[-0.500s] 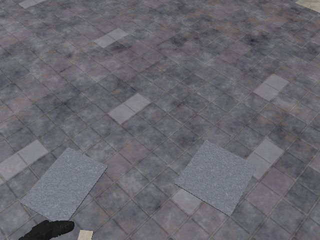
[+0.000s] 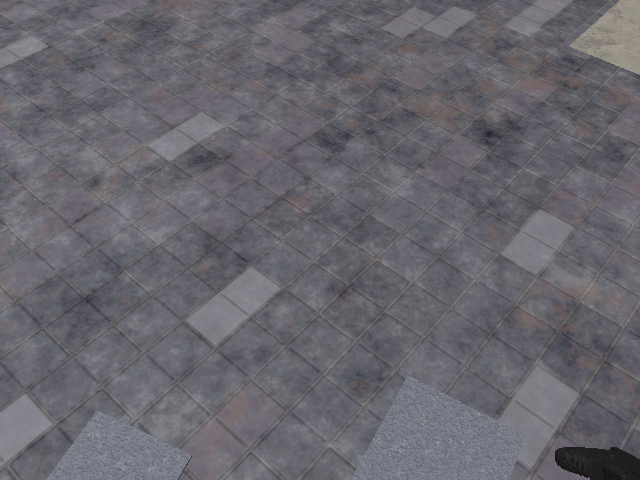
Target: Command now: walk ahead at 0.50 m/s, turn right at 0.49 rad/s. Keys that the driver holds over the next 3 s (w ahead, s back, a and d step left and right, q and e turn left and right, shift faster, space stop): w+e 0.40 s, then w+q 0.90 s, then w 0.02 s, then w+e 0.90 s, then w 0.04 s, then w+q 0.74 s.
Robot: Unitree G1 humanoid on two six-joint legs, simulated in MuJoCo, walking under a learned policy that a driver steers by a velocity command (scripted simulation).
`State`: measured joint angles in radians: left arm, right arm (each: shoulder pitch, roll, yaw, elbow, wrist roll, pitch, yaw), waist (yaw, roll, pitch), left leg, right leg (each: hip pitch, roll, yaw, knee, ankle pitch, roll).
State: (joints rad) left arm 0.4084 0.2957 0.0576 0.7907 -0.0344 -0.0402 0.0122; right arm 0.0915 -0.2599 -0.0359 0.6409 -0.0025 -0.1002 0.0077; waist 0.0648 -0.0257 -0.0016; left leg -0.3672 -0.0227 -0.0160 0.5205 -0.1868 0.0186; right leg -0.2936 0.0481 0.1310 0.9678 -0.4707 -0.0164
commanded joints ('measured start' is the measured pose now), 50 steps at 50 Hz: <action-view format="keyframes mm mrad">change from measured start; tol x32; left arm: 1 -79 120 29 -107 6 -14 1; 17 -398 56 10 -265 12 4 -74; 21 10 205 91 -177 15 25 -46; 50 -13 9 -8 -76 63 -31 4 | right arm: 1 174 -115 -45 9 -3 5 -3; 44 -76 -71 -17 1 22 33 57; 50 340 -338 -118 54 32 50 25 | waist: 1 -119 129 -5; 20 29 97 -84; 22 -28 -261 -285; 42 21 4 105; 50 -113 288 -282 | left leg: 1 410 329 -405 -276 -145 167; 15 364 291 106 -356 294 124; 20 370 263 217 101 841 53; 21 126 231 211 380 578 19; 22 -300 44 150 737 -366 -37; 23 -362 42 -54 848 -404 -24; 43 -385 102 14 92 221 17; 48 63 -49 124 43 56 128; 50 733 310 -621 -57 -50 390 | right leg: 1 -491 -113 -3 227 91 13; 20 63 13 -238 -402 334 -127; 23 711 -430 665 -641 92 -374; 30 125 -275 48 -793 530 -239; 42 367 -297 -236 -816 657 -148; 47 451 -308 -298 -494 1294 -96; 49 144 -231 -320 -7 1001 -29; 50 -331 -4 -237 350 -29 39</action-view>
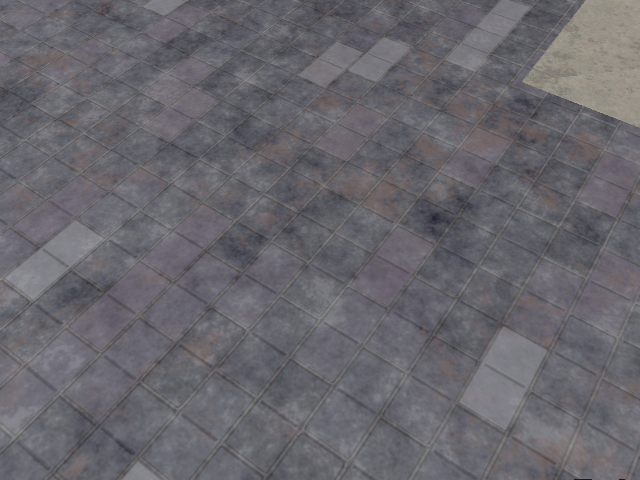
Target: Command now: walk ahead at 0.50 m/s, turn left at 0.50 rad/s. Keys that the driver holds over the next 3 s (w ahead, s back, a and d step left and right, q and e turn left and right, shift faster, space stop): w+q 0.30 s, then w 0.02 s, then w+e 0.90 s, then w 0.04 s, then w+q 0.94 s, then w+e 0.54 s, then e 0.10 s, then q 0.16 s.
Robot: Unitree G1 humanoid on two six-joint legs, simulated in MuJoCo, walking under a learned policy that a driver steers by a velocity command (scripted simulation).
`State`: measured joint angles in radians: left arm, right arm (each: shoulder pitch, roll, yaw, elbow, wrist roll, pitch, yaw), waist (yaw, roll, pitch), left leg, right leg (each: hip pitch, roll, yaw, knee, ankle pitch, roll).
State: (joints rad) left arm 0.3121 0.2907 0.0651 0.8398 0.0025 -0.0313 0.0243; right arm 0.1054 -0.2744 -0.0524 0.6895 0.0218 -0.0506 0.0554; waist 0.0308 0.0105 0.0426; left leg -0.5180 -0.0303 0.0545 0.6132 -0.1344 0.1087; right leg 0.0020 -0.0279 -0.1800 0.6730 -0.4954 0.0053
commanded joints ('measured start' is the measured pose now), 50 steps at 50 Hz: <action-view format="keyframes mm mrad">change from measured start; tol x32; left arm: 1 -12 91 -6 -128 -6 -82 -28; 16 -341 71 -9 -231 -7 -82 -39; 24 91 272 64 -113 3 -89 -61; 50 35 147 22 -161 -36 -18 -6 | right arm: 1 356 -239 -78 -13 2 -8 -24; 24 408 -55 -8 -14 -11 -6 -67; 41 -132 -81 -6 -125 -15 -66 -41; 50 185 -124 -43 -43 -21 -51 -53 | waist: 1 -155 142 -428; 21 -50 121 -61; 24 -2 -348 -361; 50 -104 103 -95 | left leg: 1 955 356 -877 -276 -196 324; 10 266 147 -327 -395 272 185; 22 442 139 -321 -26 388 36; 24 -59 -70 -149 571 -324 -86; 26 -249 24 -197 665 -316 -78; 40 74 10 -128 -70 147 -168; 47 850 365 -545 -211 -75 76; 50 647 377 -597 -338 -301 91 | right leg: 1 -748 81 288 751 -89 1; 22 -241 5 213 -204 477 -82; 24 300 -314 881 -315 251 -337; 34 -154 -118 532 -463 499 -263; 44 -191 -98 612 -320 384 -170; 50 -803 -4 329 563 56 -16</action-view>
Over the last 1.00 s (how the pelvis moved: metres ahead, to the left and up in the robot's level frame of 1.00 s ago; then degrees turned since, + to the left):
0.54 -0.11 -0.02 -4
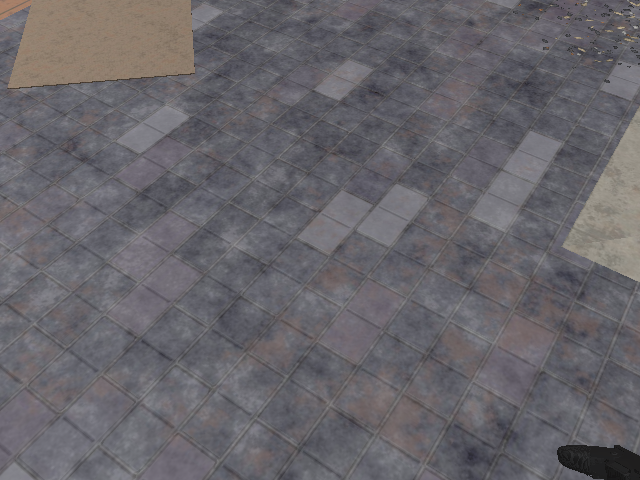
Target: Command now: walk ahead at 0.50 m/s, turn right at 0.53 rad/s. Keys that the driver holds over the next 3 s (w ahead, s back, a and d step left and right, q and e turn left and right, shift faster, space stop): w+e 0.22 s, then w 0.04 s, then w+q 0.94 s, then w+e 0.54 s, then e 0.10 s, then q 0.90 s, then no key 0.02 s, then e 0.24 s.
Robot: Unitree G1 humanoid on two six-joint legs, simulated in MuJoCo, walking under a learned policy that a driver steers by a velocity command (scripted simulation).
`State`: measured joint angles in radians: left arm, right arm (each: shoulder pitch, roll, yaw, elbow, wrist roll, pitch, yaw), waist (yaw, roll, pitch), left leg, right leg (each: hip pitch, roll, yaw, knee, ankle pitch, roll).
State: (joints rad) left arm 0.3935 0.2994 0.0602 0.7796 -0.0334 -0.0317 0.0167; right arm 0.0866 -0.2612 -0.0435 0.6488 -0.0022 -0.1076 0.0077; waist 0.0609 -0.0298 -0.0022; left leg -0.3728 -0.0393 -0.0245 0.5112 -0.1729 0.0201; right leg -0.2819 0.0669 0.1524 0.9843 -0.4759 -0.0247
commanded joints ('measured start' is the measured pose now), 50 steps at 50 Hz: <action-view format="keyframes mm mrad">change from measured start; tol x32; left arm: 1 -76 125 29 -107 9 -14 0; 50 -183 119 27 -79 2 -86 -16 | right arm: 1 164 -111 -42 2 -3 7 -3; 22 376 -59 8 148 8 23 5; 43 -65 -82 -20 13 21 77 49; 50 304 -266 -94 46 26 63 30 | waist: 1 -115 113 -3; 18 -102 97 79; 23 92 -138 -438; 42 -1 -4 116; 50 -181 155 -285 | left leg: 1 412 341 -411 -260 -141 165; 20 363 268 70 -18 718 98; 22 -232 54 86 622 -239 -16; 24 -376 85 -91 802 -364 -11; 43 -292 138 53 139 89 41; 47 252 -26 133 68 22 145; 49 725 362 -797 -183 -231 417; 50 707 366 -764 -259 -262 365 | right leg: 1 -491 -123 -14 223 94 21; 18 -270 -101 -171 -426 336 -40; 21 405 -163 -97 -448 458 -129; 22 749 -473 379 -501 338 -282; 29 156 -343 -1 -810 436 -192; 38 188 -331 -286 -886 506 -149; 46 356 -343 -393 -469 1091 -68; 47 236 -295 -412 -230 1030 -28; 49 -393 -8 -187 385 -131 73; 50 -500 -66 -56 416 -82 48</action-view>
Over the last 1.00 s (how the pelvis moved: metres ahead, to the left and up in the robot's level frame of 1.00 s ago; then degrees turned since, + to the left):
0.56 0.05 0.02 -2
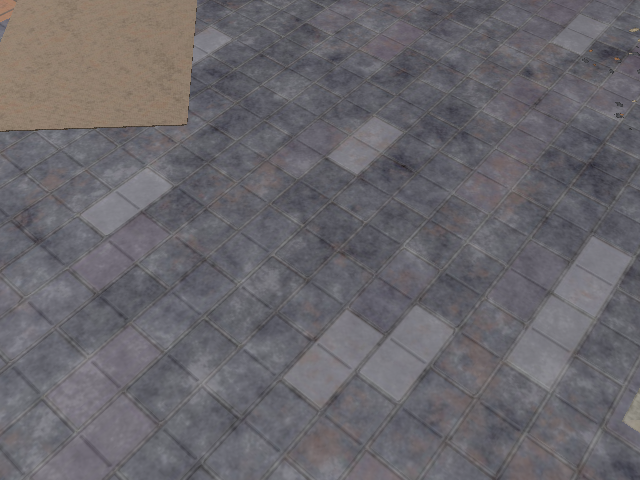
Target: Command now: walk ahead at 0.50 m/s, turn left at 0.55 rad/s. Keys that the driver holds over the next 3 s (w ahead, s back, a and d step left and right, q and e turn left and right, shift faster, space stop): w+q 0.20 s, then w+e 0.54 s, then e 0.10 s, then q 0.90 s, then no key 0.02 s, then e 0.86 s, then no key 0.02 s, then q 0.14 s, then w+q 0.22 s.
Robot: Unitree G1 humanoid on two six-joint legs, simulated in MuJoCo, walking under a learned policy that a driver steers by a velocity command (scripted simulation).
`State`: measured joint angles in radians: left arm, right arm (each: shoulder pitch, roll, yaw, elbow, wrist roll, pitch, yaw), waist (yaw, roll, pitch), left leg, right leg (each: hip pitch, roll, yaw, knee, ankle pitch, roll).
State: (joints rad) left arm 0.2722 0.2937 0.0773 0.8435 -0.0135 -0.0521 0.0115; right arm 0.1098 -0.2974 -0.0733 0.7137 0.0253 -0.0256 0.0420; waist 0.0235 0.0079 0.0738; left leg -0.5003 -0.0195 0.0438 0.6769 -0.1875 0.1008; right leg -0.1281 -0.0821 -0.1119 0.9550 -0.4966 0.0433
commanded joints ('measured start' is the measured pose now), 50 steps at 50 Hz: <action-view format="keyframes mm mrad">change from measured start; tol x32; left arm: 1 -111 129 10 -160 -36 -83 -16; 19 -353 78 -15 -207 -1 -67 -57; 25 132 274 53 -95 1 -54 -62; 50 303 108 -14 -67 18 29 6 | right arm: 1 256 -188 -53 -14 -5 -32 -4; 50 138 -78 8 -35 -28 -76 -11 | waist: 1 -128 92 -241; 22 -34 94 -98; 25 9 -312 -393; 38 22 -79 -58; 50 0 174 -426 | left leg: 1 726 314 -688 -417 -194 245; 18 493 227 -274 -430 207 109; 23 543 177 -143 -68 791 33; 25 -66 -70 -74 560 -226 -92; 27 -267 11 -185 631 -254 -73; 46 172 -9 -101 -272 339 -85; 48 612 226 -320 -183 900 67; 50 703 384 -651 -232 672 236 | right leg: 1 -686 41 194 392 24 -49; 14 -395 29 137 -374 676 17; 23 -134 114 74 -469 463 -167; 26 498 -239 916 -657 91 -389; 35 -28 -56 451 -753 579 -321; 47 31 40 399 -311 805 -128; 50 -348 123 294 201 -175 -3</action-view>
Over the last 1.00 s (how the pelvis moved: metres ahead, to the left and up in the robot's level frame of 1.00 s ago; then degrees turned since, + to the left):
0.52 -0.04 -0.02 7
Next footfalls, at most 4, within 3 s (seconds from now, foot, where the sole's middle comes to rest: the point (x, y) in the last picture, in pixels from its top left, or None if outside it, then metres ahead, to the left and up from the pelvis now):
0.46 right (381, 466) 0.46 -0.09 -0.75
0.94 left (298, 336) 0.75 0.08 -0.75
1.36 right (398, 353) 0.71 -0.14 -0.75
1.80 left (281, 380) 0.64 0.11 -0.75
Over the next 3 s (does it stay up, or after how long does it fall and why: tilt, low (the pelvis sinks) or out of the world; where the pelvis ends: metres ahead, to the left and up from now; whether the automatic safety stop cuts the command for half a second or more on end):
stays up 0.68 -0.02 0.02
